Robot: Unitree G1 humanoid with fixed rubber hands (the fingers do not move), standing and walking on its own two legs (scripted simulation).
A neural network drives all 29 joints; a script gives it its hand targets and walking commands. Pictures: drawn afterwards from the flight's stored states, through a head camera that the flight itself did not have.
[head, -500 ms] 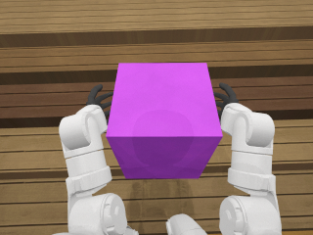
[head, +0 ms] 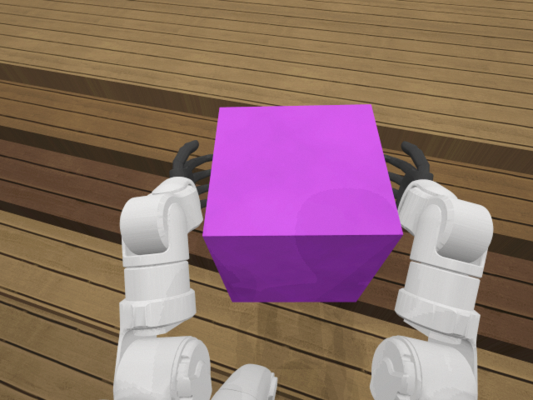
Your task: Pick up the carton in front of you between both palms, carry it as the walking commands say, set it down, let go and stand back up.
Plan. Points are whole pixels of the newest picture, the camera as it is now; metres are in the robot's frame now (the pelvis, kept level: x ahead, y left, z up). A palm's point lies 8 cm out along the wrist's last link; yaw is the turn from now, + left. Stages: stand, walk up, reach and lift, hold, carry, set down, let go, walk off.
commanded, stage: carry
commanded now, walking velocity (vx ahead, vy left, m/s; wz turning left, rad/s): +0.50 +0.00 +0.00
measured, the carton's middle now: (294, 213) +0.37 +0.04 +0.06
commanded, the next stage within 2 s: none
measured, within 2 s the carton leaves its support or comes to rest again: neither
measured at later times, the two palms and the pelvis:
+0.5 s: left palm (261, 6) +0.68 +0.14 +0.23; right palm (448, 24) +0.64 -0.16 +0.23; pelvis +0.31 +0.04 +0.10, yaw -2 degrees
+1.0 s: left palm out of the picture +0.94 +0.14 +0.35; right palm out of the picture +0.98 -0.16 +0.34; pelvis +0.61 -0.04 +0.21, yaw +0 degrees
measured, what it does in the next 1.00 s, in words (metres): climbs: left foot 0.10 m higher, then right foot 0.10 m higher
